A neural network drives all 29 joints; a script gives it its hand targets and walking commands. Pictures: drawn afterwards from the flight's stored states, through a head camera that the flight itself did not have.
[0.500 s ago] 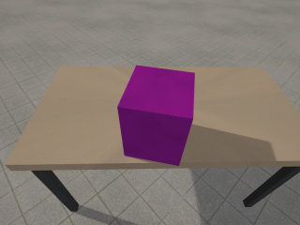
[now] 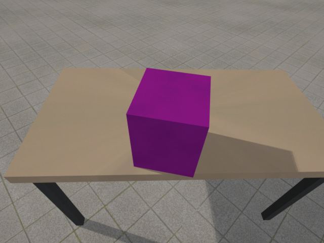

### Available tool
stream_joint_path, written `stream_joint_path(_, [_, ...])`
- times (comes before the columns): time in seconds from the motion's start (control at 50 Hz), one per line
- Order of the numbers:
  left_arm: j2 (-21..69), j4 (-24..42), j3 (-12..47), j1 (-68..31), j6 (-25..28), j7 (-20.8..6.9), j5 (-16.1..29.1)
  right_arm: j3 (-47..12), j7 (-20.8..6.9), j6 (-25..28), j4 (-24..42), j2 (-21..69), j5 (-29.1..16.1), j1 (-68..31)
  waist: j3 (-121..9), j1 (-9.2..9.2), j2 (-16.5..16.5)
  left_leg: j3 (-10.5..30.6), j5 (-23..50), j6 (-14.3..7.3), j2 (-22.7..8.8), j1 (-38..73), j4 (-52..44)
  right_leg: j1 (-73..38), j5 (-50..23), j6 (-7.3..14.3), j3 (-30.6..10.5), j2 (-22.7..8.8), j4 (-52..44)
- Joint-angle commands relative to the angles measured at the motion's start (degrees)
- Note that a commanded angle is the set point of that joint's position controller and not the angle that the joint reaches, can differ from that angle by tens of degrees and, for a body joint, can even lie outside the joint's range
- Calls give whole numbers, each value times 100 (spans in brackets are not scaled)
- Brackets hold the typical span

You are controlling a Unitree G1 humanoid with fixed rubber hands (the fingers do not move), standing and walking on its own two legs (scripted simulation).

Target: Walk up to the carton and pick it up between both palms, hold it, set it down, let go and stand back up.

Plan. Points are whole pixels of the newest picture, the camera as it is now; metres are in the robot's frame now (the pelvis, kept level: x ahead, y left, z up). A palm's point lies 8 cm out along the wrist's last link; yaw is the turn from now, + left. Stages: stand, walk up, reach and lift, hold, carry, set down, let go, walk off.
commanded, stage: stand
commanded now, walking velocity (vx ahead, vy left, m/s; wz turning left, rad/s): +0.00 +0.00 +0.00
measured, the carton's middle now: (170, 123) +0.48 -0.03 +0.01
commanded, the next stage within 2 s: none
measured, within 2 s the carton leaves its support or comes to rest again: neither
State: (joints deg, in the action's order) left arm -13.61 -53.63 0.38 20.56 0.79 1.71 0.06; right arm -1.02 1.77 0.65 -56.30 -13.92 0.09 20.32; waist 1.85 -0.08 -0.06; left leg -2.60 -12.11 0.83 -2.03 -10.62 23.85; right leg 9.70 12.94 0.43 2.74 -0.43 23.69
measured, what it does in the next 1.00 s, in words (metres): stands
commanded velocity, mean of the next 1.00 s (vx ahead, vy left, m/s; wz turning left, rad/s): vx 0.00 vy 0.00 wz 0.00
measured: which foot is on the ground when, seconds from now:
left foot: down 0.00-1.00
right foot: down 0.00-1.00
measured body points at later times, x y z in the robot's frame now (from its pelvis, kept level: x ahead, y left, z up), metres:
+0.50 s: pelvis +0.01 +0.00 +0.00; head +0.01 +0.00 +0.45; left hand +0.01 +0.25 -0.15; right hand +0.01 -0.25 -0.15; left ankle +0.01 +0.13 -0.74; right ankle +0.00 -0.11 -0.74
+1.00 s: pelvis +0.00 +0.01 +0.00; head +0.01 +0.01 +0.45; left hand +0.00 +0.25 -0.15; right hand +0.00 -0.24 -0.15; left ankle +0.01 +0.13 -0.74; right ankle +0.00 -0.11 -0.74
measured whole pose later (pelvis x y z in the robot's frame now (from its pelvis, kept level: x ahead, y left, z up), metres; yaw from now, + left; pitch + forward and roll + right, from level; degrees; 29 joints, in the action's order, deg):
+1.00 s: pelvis +0.00 +0.01 +0.00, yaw +0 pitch -1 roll +0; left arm -12.1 -57.3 1.1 21.0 0.9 2.2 0.0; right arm -1.2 2.2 0.8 -57.8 -12.1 0.1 20.9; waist 1.2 0.0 0.0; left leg -3.0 -12.3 0.3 -1.5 -10.1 23.4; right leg 9.2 13.0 -0.2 2.4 -1.0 23.2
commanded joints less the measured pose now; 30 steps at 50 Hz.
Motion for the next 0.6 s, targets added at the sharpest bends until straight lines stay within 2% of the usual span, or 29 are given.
stream_joint_path(0.0, [-620,120,-136,315,58,33,3,129,25,52,109,-584,-1,343,282,8,46,536,227,-109,-431,-99,-409,259,-227,17,-609,-540,-515])
stream_joint_path(0.08, [-545,47,-107,393,63,42,-5,131,38,62,55,-603,-2,369,107,19,-53,552,350,-138,-454,-38,-421,110,-438,14,-591,-544,-457])
stream_joint_path(0.12, [-536,32,-108,332,70,53,9,128,45,67,41,-592,-3,366,88,-4,20,549,488,-147,-483,-15,-383,51,-626,31,-592,-562,-409])
stream_joint_path(0.16, [-575,24,-110,332,68,52,17,128,49,58,8,-531,-2,381,175,-12,77,518,472,-102,-456,-12,-394,140,-540,32,-569,-552,-445])
stream_joint_path(0.2, [-536,-28,-109,310,69,56,0,131,49,51,-2,-527,-6,340,219,2,-41,505,497,-110,-454,-51,-411,86,-605,34,-593,-560,-412])
stream_joint_path(0.3, [-534,-63,-81,399,60,61,-13,95,47,43,32,-456,13,367,146,20,-63,488,511,-144,-458,-24,-392,94,-571,43,-568,-590,-463])
stream_joint_path(0.58, [-457,-157,-49,390,66,59,-7,96,59,59,18,-440,3,399,218,4,10,490,477,-143,-465,-15,-426,153,-526,29,-553,-583,-500])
